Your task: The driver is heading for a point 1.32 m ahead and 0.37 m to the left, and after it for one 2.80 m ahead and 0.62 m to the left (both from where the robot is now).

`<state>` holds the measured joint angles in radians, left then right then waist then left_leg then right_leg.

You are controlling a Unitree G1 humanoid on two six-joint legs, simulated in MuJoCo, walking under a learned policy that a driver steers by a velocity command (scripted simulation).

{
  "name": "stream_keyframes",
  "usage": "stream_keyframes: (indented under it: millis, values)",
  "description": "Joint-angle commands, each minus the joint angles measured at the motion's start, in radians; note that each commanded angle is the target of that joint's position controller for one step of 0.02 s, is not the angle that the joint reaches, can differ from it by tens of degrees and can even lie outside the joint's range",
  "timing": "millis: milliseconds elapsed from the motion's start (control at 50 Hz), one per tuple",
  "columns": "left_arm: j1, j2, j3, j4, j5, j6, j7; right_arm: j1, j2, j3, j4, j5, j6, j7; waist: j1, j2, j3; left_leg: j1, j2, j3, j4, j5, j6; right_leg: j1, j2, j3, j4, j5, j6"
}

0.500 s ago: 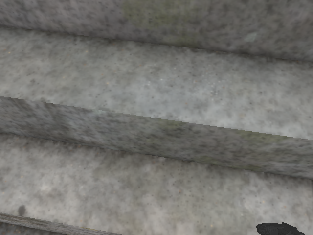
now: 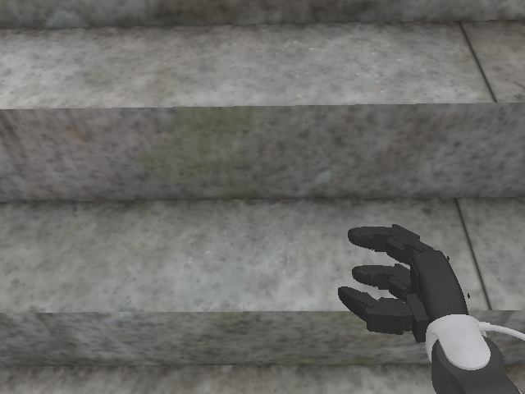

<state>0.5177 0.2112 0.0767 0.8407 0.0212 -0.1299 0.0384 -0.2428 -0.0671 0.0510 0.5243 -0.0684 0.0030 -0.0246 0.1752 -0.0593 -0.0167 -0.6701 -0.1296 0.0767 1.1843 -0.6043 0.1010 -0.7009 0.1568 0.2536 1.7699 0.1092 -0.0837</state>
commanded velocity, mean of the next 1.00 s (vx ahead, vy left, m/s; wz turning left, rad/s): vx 0.51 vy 0.36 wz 0.44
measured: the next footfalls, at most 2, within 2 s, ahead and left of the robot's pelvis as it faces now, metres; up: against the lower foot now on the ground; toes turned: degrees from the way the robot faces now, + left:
right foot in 0.42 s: +0.08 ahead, -0.24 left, +0.00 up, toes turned -17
left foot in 0.78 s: +0.32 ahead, +0.08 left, +0.22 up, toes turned -2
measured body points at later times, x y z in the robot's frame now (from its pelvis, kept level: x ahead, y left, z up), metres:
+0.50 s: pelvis +0.09 -0.08 +0.08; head +0.15 -0.12 +0.52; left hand +0.27 +0.16 -0.03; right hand +0.15 -0.37 -0.04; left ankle +0.02 +0.06 -0.37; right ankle +0.04 -0.22 -0.64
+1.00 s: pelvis +0.14 +0.01 +0.23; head +0.14 +0.00 +0.68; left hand +0.35 +0.26 +0.18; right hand +0.32 -0.23 +0.14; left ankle +0.28 +0.08 -0.42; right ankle +0.09 -0.12 -0.30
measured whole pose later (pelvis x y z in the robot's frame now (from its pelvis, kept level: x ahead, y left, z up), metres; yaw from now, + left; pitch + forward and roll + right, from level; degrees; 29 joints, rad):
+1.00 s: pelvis +0.14 +0.01 +0.23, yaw +13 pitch -1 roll -2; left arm 0.02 0.21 0.01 0.60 0.04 0.01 0.06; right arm 0.20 -0.24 -0.07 0.56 -0.02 0.07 0.03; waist -0.15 0.06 0.02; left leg -0.75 -0.24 -0.10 1.07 -0.27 0.11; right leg -0.60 0.12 0.02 1.70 -0.23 -0.06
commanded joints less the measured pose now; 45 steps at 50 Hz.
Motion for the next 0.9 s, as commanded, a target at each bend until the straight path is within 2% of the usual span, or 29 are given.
stream_keyframes:
  millis: [20, 80, 140, 200, 260, 280, 320, 340, 360, 380, 400, 420, 440, 460, 480, 500, 560, 580, 620, 680, 720, 740, 760, 780, 800, 820, 840, 860, 900]
  values:
    - [-0.283, -0.122, -0.082, -0.296, 0.044, 0.035, 0.009, 0.179, -0.166, -0.114, 0.161, 0.019, -0.045, -0.018, -0.071, 0.128, 0.08, 0.171, 0.376, -0.545, -0.697, -0.086, 0.109, -0.642, -0.012, 0.095, 0.522, -0.22, -0.016]
    - [-0.175, -0.036, -0.07, -0.245, 0.004, 0.122, 0.019, 0.103, -0.128, -0.096, 0.201, 0.038, -0.096, 0.001, 0.06, 0.103, 0.161, -0.245, 0.315, -0.286, -0.789, 0.045, 0.107, -0.308, -0.029, -0.033, 0.211, -0.132, 0.048]
    - [-0.267, -0.098, -0.068, -0.234, -0.017, 0.127, 0.055, 0.289, -0.189, -0.108, 0.316, 0.06, -0.137, -0.016, -0.022, 0.121, 0.134, -0.076, 0.345, -0.316, -0.787, 0.125, 0.162, -0.468, -0.023, -0.091, 0.46, -0.118, 0.048]
    - [-0.428, -0.144, -0.091, -0.296, 0.01, 0.09, 0.064, 0.491, -0.232, -0.129, 0.38, 0.043, -0.139, -0.031, -0.133, 0.109, 0.113, 0.345, 0.406, -0.39, -0.837, 0.213, 0.197, -0.759, -0.053, -0.043, 0.603, -0.26, 0.023]
    - [-0.534, -0.014, -0.048, -0.346, 0.044, 0.094, 0.028, 0.472, -0.272, -0.143, 0.302, 0.027, -0.13, -0.053, -0.182, 0.153, 0.097, 0.564, 0.371, -0.33, -0.885, 0.374, 0.225, -0.746, -0.15, -0.092, 0.418, -0.523, 0.048]
    - [-0.543, 0.035, -0.036, -0.357, 0.027, 0.115, 0.035, 0.444, -0.277, -0.134, 0.239, 0.034, -0.114, -0.056, -0.208, 0.157, 0.075, 0.64, 0.337, -0.266, -0.881, 0.655, 0.229, -0.684, -0.167, -0.166, 0.256, -0.677, 0.084]
    - [-0.498, 0.055, -0.037, -0.336, 0.007, 0.143, 0.057, 0.358, -0.269, -0.127, 0.148, 0.005, -0.085, -0.036, -0.17, 0.143, -0.023, 0.606, 0.278, -0.106, -0.892, 0.68, 0.158, -0.348, -0.272, -0.245, -0.229, -0.624, 0.078]
    - [-0.322, 0.081, -0.022, -0.266, -0.033, 0.151, 0.069, 0.286, -0.248, -0.121, 0.075, 0.009, -0.074, -0.014, -0.095, 0.072, -0.091, 0.373, 0.222, -0.028, -0.856, 0.593, 0.12, 0.127, -0.289, -0.326, -0.567, -0.428, 0.056]
    - [-0.169, 0.134, 0.01, -0.186, -0.034, 0.148, 0.08, 0.4, -0.244, -0.129, 0.066, 0.019, -0.051, 0.006, -0.079, -0.063, -0.202, 0.267, 0.122, 0.047, -0.53, 0.794, 0.088, 0.549, -0.167, -0.409, -0.778, -0.394, 0.096]
    - [-0.01, 0.141, 0.026, -0.141, -0.027, 0.124, 0.071, 0.368, -0.288, -0.144, 0.033, 0.051, -0.05, 0.009, 0.005, -0.101, -0.285, 0.185, 0.043, 0.033, -0.21, 0.832, -0.009, 0.885, -0.194, -0.383, -1.184, 0.135, 0.116]
    - [-0.024, 0.067, 0.012, -0.115, -0.019, 0.126, 0.067, 0.353, -0.235, -0.136, 0.028, 0.076, -0.06, 0.002, 0.007, -0.158, -0.167, 0.075, -0.029, -0.004, 0.118, 0.197, -0.02, 0.933, -0.284, -0.322, -1.665, 0.604, 0.114]
    - [-0.226, 0.033, -0.009, -0.1, 0.052, 0.131, 0.043, 0.605, -0.205, -0.127, 0.087, 0.052, -0.062, 0.017, -0.184, -0.221, -0.066, -0.005, 0.034, -0.082, 0.495, -0.059, 0.012, 0.885, -0.241, -0.409, -1.658, 0.599, 0.166]
    - [-0.199, 0.117, -0.014, -0.132, 0.143, 0.109, 0.065, 0.71, -0.19, -0.122, 0.085, 0.086, -0.067, 0.04, -0.237, -0.14, -0.134, -0.335, 0.014, -0.192, 0.877, -0.143, -0.086, 1.146, -0.542, -0.173, -1.204, 1.523, 0.093]
    - [-0.004, 0.221, 0.032, -0.088, 0.125, 0.127, 0.09, 0.554, -0.219, -0.135, 0.004, 0.104, -0.069, 0.041, -0.127, -0.002, -0.266, -0.499, -0.028, -0.267, 1.172, -0.146, -0.144, 1.237, -0.767, -0.038, -1.123, 1.815, -0.064]
    - [-0.036, 0.309, 0.076, -0.1, 0.119, 0.125, 0.114, 0.437, -0.24, -0.141, -0.035, 0.079, -0.048, 0.037, -0.117, 0.133, -0.275, -0.56, -0.015, -0.282, 1.34, -0.027, -0.156, 1.101, -0.79, 0.003, -1.246, 1.254, -0.167]
    - [-0.122, 0.334, 0.1, -0.1, 0.109, 0.11, 0.122, 0.366, -0.215, -0.132, -0.077, 0.052, -0.007, 0.04, -0.143, 0.105, -0.18, -0.627, 0.043, -0.274, 1.435, 0.05, -0.155, 0.967, -0.824, 0.026, -1.334, 0.818, -0.206]
    - [-0.219, 0.237, 0.06, -0.063, 0.065, 0.076, 0.101, 0.334, -0.17, -0.121, -0.081, 0.033, 0.048, 0.083, -0.214, -0.069, -0.02, -0.704, 0.051, -0.282, 1.6, 0.007, -0.098, 0.798, -0.727, -0.163, -1.417, 0.501, -0.144]
    - [-0.261, 0.215, 0.046, -0.065, 0.055, 0.083, 0.096, 0.336, -0.182, -0.121, -0.094, 0.037, 0.053, 0.099, -0.261, -0.018, -0.002, -0.629, 0.059, -0.276, 1.453, 0.037, -0.075, 0.712, -0.676, -0.265, -1.441, 0.432, -0.087]
    - [-0.33, 0.257, 0.052, -0.086, 0.055, 0.104, 0.081, 0.35, -0.166, -0.118, -0.088, 0.054, 0.079, 0.095, -0.317, 0.045, 0.063, -0.458, 0.038, -0.187, 1.2, 0.095, -0.052, 0.507, -0.572, -0.446, -1.487, 0.414, -0.018]
    - [-0.321, 0.293, 0.067, -0.071, 0.06, 0.146, 0.057, 0.324, -0.119, -0.09, -0.108, 0.106, 0.097, 0.092, -0.326, -0.106, 0.072, -0.357, 0.165, -0.069, 0.648, 0.121, -0.034, 0.6, -0.468, -0.589, -1.571, 0.402, 0.016]
    - [-0.417, 0.34, 0.063, -0.124, 0.016, 0.156, 0.073, 0.512, -0.124, -0.072, -0.091, 0.134, 0.141, 0.063, -0.354, -0.206, -0.081, 0.077, 0.121, 0.071, 0.195, -0.144, 0.02, 0.638, -0.487, -0.614, -1.537, 0.936, -0.044]
    - [-0.397, 0.372, 0.059, -0.118, -0.009, 0.149, 0.076, 0.632, -0.176, -0.079, -0.059, 0.115, 0.151, 0.064, -0.364, -0.236, -0.152, 0.196, 0.073, 0.139, 0.278, -0.211, 0.027, 0.69, -0.574, -0.599, -1.394, 1.444, -0.073]
    - [-0.338, 0.354, 0.053, -0.139, -0.034, 0.142, 0.081, 0.605, -0.245, -0.102, -0.045, 0.083, 0.149, 0.067, -0.317, -0.161, -0.276, 0.33, 0.017, 0.039, 0.19, -0.222, 0.075, 0.668, -0.532, -0.543, -1.175, 1.477, -0.069]
    - [-0.375, 0.391, 0.06, -0.149, -0.041, 0.115, 0.076, 0.778, -0.309, -0.127, -0.058, 0.052, 0.162, 0.052, -0.398, -0.149, -0.409, 0.542, 0.016, -0.112, 0.118, -0.124, 0.096, 0.576, -0.554, -0.483, -1.017, 1.162, -0.07]
    - [-0.508, 0.344, 0.054, -0.166, -0.011, 0.12, 0.054, 0.78, -0.362, -0.154, -0.046, 0.061, 0.165, 0.044, -0.449, -0.03, -0.428, 0.632, 0.06, -0.302, -0.016, -0.054, 0.145, 0.376, -0.404, -0.466, -0.882, 0.205, -0.051]
    - [-0.591, 0.233, 0.029, -0.199, -0.012, 0.14, 0.032, 0.689, -0.364, -0.174, -0.088, 0.038, 0.145, 0.056, -0.442, 0.027, -0.373, 0.57, 0.046, -0.585, -0.292, -0.253, 0.217, 0.191, -0.233, -0.31, -0.531, -0.261, -0.019]
    - [-0.622, 0.086, -0.011, -0.259, -0.017, 0.175, 0.009, 0.479, -0.367, -0.177, -0.101, 0.032, 0.113, 0.059, -0.367, 0.259, -0.206, 0.261, 0.101, -0.875, -0.755, -0.672, 0.208, 0.077, -0.097, -0.191, -0.159, -0.438, 0.001]
    - [-0.56, 0.025, -0.022, -0.311, 0.006, 0.203, 0.017, 0.242, -0.326, -0.146, -0.133, 0.029, 0.078, 0.063, -0.23, 0.372, -0.05, -0.028, 0.075, -0.842, -0.795, -0.483, 0.166, 0.108, -0.07, -0.133, -0.078, -0.412, 0.033]
    - [-0.364, 0.108, -0.002, -0.274, 0.047, 0.183, 0.024, 0.119, -0.275, -0.133, -0.143, 0.031, 0.049, 0.062, -0.131, 0.345, 0.015, -0.299, 0.055, -0.751, -0.708, -0.361, 0.127, 0.259, -0.058, -0.162, 0.005, -0.332, 0.034]
Velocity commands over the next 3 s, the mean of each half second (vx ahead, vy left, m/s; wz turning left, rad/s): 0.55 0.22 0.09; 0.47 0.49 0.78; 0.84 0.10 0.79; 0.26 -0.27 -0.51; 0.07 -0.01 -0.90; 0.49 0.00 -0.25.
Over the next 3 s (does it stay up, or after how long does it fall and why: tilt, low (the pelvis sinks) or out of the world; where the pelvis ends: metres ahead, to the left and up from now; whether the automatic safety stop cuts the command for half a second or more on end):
stays up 0.47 0.16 0.49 its command is cut before an obstacle after 0.1 s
